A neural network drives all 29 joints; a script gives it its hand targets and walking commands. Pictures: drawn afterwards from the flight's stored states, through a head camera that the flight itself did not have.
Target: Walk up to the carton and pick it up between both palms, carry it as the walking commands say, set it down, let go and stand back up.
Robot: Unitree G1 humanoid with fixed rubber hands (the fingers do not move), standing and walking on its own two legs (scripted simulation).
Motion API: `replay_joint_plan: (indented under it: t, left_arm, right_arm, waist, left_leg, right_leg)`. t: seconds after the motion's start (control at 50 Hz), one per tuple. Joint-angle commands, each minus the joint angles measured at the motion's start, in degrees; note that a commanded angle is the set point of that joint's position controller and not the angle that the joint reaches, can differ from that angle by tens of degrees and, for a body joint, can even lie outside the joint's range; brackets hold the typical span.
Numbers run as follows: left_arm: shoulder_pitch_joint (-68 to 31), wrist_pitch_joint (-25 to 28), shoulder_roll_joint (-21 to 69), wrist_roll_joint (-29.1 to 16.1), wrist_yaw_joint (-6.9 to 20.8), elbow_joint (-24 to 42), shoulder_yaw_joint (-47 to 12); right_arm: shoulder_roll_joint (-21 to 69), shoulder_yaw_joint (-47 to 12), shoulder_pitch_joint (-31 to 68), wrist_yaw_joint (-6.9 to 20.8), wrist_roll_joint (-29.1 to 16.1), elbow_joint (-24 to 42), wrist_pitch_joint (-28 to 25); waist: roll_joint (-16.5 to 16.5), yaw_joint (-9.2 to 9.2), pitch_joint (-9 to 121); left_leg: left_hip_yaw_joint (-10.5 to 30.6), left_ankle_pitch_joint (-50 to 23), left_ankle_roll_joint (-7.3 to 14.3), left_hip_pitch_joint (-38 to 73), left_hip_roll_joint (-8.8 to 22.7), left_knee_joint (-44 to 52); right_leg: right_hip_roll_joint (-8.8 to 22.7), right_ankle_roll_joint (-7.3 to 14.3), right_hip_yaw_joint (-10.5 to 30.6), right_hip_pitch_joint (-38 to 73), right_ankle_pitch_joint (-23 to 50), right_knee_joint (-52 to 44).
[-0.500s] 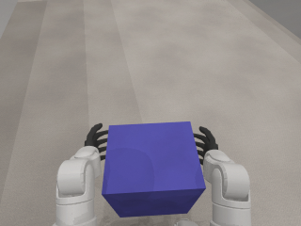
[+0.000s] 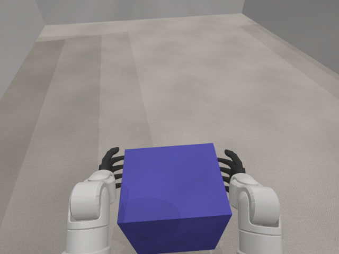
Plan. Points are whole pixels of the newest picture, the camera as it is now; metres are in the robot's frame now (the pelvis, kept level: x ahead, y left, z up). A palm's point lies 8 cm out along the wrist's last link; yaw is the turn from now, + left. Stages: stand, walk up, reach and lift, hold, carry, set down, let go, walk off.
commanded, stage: carry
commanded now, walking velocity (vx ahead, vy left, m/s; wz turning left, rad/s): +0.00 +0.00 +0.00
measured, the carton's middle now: (173, 203) +0.25 +0.00 +0.02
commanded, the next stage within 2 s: hold in 1.82 s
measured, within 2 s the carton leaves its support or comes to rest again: neither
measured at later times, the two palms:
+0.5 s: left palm (106, 180) +0.27 +0.15 +0.08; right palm (235, 185) +0.26 -0.14 +0.08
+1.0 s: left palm (98, 171) +0.29 +0.17 +0.08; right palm (222, 173) +0.29 -0.11 +0.08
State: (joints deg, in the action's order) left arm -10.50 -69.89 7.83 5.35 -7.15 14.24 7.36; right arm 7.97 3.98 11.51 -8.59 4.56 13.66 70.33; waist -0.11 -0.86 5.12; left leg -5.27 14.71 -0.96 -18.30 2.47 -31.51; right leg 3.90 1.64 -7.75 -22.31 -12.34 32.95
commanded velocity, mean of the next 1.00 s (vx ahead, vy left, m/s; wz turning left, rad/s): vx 0.00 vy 0.00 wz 0.00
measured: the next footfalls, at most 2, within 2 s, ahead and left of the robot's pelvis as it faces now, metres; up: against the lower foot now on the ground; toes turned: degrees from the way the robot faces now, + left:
none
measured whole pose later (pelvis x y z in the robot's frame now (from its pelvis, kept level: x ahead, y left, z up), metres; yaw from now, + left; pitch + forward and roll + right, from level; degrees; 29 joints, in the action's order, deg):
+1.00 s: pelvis +0.02 +0.02 +0.00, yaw +0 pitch +3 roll +0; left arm -11.8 -68.6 8.0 4.7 -7.6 12.5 7.6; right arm 7.9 4.6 11.3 -8.2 5.1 13.6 69.2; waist -0.7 -0.1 3.9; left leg -6.2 16.5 0.8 -17.7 2.0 -31.5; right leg 5.1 -0.7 -8.3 -20.5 -12.2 30.4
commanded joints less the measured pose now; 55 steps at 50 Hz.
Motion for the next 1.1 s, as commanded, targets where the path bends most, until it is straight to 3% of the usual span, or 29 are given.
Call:
replay_joint_plan:
  t: [0.0,0.02,0.04,0.08,0.12,0.2,0.26,0.28,0.3,0.32,0.4,0.44,0.46,0.5,0.58,0.62,0.64,0.66,0.72,0.74,0.76,0.78,0.8,0.84,0.86,0.9,0.92,1.02,1.08]
  left_arm:
    - [-32.81,0.16,56.65,-23.71,15.99,3.89,-41.5]
    - [-36.12,0.62,56.02,-25.02,16.12,6.56,-42.06]
    - [-34.21,0.51,56.74,-24.7,16.39,3.92,-41.28]
    - [-34.21,0.34,56.68,-25.17,16.57,3.6,-41.76]
    - [-34.65,0.38,57.04,-25.26,16.74,3.23,-40.73]
    - [-36.57,0.78,56.39,-25.5,16.55,5.56,-41.01]
    - [-33.3,0.51,55.94,-24.26,16.4,3.18,-40.55]
    - [-34.03,0.6,56.07,-24.4,16.47,2.72,-40.11]
    - [-33.61,0.48,57.16,-24.82,16.53,2.24,-39.82]
    - [-36.08,1.11,57.31,-25.58,16.2,5.58,-41.17]
    - [-36.23,1.8,56.6,-24.91,15.57,7.4,-41.13]
    - [-34.79,1.36,56.96,-24.71,15.43,6.84,-41.68]
    - [-35.08,1.28,57.69,-25.38,15.67,6.77,-41.95]
    - [-33.12,1.28,56.55,-24.31,15.26,6.03,-41.51]
    - [-32.7,1.73,56.2,-24.37,15.55,6.74,-41.61]
    - [-33.26,1.68,56.98,-24.83,15.61,7.08,-42.39]
    - [-35.45,1.64,56.88,-25.12,15.62,6.6,-42.26]
    - [-33.53,1.79,56.38,-24.55,15.49,6.54,-42.75]
    - [-32.23,1.77,56.81,-24.1,15.71,4.24,-41.23]
    - [-30.42,1.95,56.2,-23.69,15.94,3.93,-40.96]
    - [-34.07,2.05,56.82,-25.04,15.67,5.93,-42.39]
    - [-31.78,2.02,57.01,-24.42,15.73,4.0,-41.81]
    - [-34.53,2.37,56.59,-25.02,15.64,6.66,-42.48]
    - [-34.48,2.43,56.98,-24.86,15.57,6.38,-42.85]
    - [-36.2,2.17,56.49,-25.47,15.54,8.95,-43.32]
    - [-33.76,1.91,55.58,-24.45,15.67,6.76,-42.45]
    - [-33.22,1.75,56.16,-24.27,15.58,4.69,-41.83]
    - [-33.4,2.76,57.09,-24.95,15.96,5.17,-41.65]
    - [-32.42,2.71,56.47,-24.36,15.42,7.36,-42.38]
  right_arm:
    - [56.17,-39.1,35.08,16.43,-23.09,7.04,-1.43]
    - [56.51,-38.41,34.78,16.4,-23.06,6.98,-1.57]
    - [56.43,-39.28,37.24,16.15,-23.23,8.66,-1.8]
    - [55.75,-38.6,36.12,15.81,-22.49,7.59,-1.52]
    - [56.99,-38.97,36.83,15.47,-22.51,7.45,-1.46]
    - [57.33,-38.3,34.72,15.72,-22.54,5.9,-1.38]
    - [55.91,-38.78,34.92,16.09,-22.77,6.67,-1.27]
    - [56.27,-38.94,35.75,15.83,-22.72,7.2,-1.41]
    - [56.67,-39.4,37.91,15.88,-23.77,8.22,-1.54]
    - [57.69,-39.35,36.95,15.86,-23.76,8.2,-1.76]
    - [57.51,-39.92,38.68,16.3,-24.85,10.12,-2.1]
    - [56.61,-38.64,34.54,16.33,-23.8,8.75,-1.93]
    - [56.67,-39.11,36.5,16.23,-24.23,10.43,-2.14]
    - [56.97,-38.6,34.25,16.42,-24.06,8.06,-1.95]
    - [56.15,-38.99,33.83,16.44,-23.58,9.46,-2.3]
    - [55.55,-38.71,33.18,16.48,-23.39,9.95,-2.58]
    - [56.4,-37.87,33.1,16.28,-22.74,7.28,-2.32]
    - [54.88,-37.48,32.26,16.38,-22.37,8.43,-2.49]
    - [55.49,-38.04,34.33,16.06,-22.72,9.61,-2.73]
    - [55.2,-38.65,34.25,16.24,-22.84,9.68,-2.74]
    - [54.91,-37.72,32.41,16.08,-22.14,8.82,-2.74]
    - [55.24,-38.17,34.34,16.16,-22.76,10.18,-3.02]
    - [55.44,-37.99,32.52,16.27,-22.52,8.73,-2.8]
    - [55.73,-37.98,34.13,16.56,-23.02,9.23,-3.05]
    - [56.33,-38.19,32.32,16.37,-22.95,8.2,-2.86]
    - [55.15,-38.13,33.14,16.19,-22.56,8.9,-2.67]
    - [55.7,-37.66,31.96,16.2,-22.35,6.68,-2.46]
    - [56.15,-38.95,35.4,16.08,-23.24,10.46,-3.41]
    - [55.76,-38.94,32.3,16.46,-23.47,10.0,-3.24]
  waist:
    - [-0.02,0.66,14.49]
    - [0.54,0.54,15.27]
    - [2.69,0.59,15.8]
    - [1.84,0.54,15.67]
    - [5.39,0.65,15.52]
    - [2.41,0.46,15.92]
    - [1.51,0.61,14.79]
    - [4.61,0.6,14.63]
    - [3.48,0.75,15.89]
    - [3.1,0.55,16.86]
    - [1.48,0.75,18.28]
    - [-1.96,0.84,19.43]
    - [-0.44,0.77,19.64]
    - [-2.08,0.83,21.27]
    - [1.54,0.5,20.47]
    - [-2.32,0.75,20.25]
    - [0.2,0.59,18.67]
    - [-1.23,0.6,17.91]
    - [0.64,0.58,20.4]
    - [1.22,0.5,19.81]
    - [-0.74,0.53,20.17]
    - [-0.11,0.66,19.53]
    - [-0.93,0.64,19.2]
    - [-2.27,0.72,19.1]
    - [-2.18,0.64,17.49]
    - [-0.76,0.67,18.05]
    - [-0.56,0.62,18.13]
    - [1.49,0.7,21.41]
    - [-1.82,0.89,21.65]
  left_leg:
    - [3.65,-1.45,0.0,3.72,5.68,6.73]
    - [3.68,-2.26,0.09,4.08,6.11,6.21]
    - [2.92,-1.75,-0.22,4.13,5.61,5.99]
    - [2.82,-2.34,-0.04,3.9,5.4,5.45]
    - [1.42,-1.05,-0.26,4.08,4.33,3.52]
    - [3.0,-1.65,0.16,3.65,5.54,5.81]
    - [3.52,1.69,0.58,2.58,5.35,7.03]
    - [3.29,0.72,0.38,2.36,5.07,5.73]
    - [2.57,0.21,0.55,2.25,4.36,5.56]
    - [2.56,-1.42,0.5,3.22,5.01,6.16]
    - [3.7,-3.48,0.57,3.06,6.18,6.88]
    - [4.4,-4.66,1.02,2.59,6.03,7.39]
    - [4.02,-4.75,1.19,2.88,6.1,7.37]
    - [4.53,-8.06,1.56,3.53,6.99,6.71]
    - [3.94,-8.88,1.13,3.86,6.37,5.93]
    - [3.81,-6.36,1.61,4.11,5.96,6.56]
    - [4.01,-5.64,1.29,3.75,6.05,6.48]
    - [4.64,-6.15,1.41,2.64,6.98,7.55]
    - [4.37,-11.2,1.66,4.81,6.82,5.28]
    - [4.14,-9.51,1.74,4.4,6.41,5.33]
    - [4.08,-10.92,1.54,3.57,6.54,5.54]
    - [4.65,-12.56,2.21,3.76,6.89,5.33]
    - [3.8,-12.93,1.84,4.38,6.57,5.45]
    - [4.33,-10.71,1.92,4.66,6.91,6.79]
    - [4.62,-8.73,1.96,3.47,6.71,7.27]
    - [4.69,-9.21,1.81,3.6,6.92,6.8]
    - [4.08,-12.86,1.54,5.29,6.88,5.81]
    - [3.79,-19.31,1.77,5.53,6.91,2.8]
    - [3.41,-21.22,1.69,6.13,6.76,3.22]
  right_leg:
    - [9.1,-1.72,9.36,5.83,-5.93,-11.19]
    - [8.51,-1.94,8.29,6.76,-2.44,-10.37]
    - [8.4,-2.33,8.46,6.7,-4.28,-11.47]
    - [8.6,-2.11,8.49,6.09,-4.47,-11.82]
    - [9.47,-1.97,9.37,5.61,-8.83,-13.68]
    - [8.95,-1.49,8.66,6.94,-8.64,-12.78]
    - [8.5,-1.58,8.83,5.75,-11.31,-13.72]
    - [8.64,-1.83,8.43,5.75,-11.51,-14.6]
    - [9.15,-1.68,8.64,6.7,-11.99,-14.9]
    - [8.91,-1.48,7.41,7.9,-9.14,-12.88]
    - [7.71,-1.54,6.56,9.61,-1.86,-10.34]
    - [7.83,-1.32,6.46,11.04,1.28,-8.84]
    - [8.06,-1.01,6.61,11.23,1.45,-8.67]
    - [7.03,-1.06,5.46,12.44,5.81,-6.47]
    - [7.59,-1.28,5.38,12.11,7.47,-6.52]
    - [7.44,-1.18,5.92,10.7,4.47,-7.43]
    - [7.41,-1.38,5.88,9.8,3.56,-8.27]
    - [6.74,-1.5,5.01,9.97,2.34,-6.72]
    - [7.14,-1.43,4.99,12.3,8.79,-6.48]
    - [7.5,-1.25,5.51,12.43,9.1,-6.41]
    - [7.42,-1.58,5.11,13.04,10.54,-5.48]
    - [6.82,-1.96,4.69,12.47,9.96,-5.15]
    - [7.39,-1.45,5.1,12.6,10.94,-5.24]
    - [6.94,-1.89,4.83,11.15,7.46,-5.68]
    - [7.12,-1.75,4.88,11.29,5.82,-6.4]
    - [6.9,-1.81,4.75,11.84,5.87,-6.35]
    - [7.15,-2.02,4.63,12.02,8.17,-6.04]
    - [7.38,-1.77,3.89,14.83,17.13,-3.89]
    - [7.14,-1.58,3.87,14.64,15.0,-2.73]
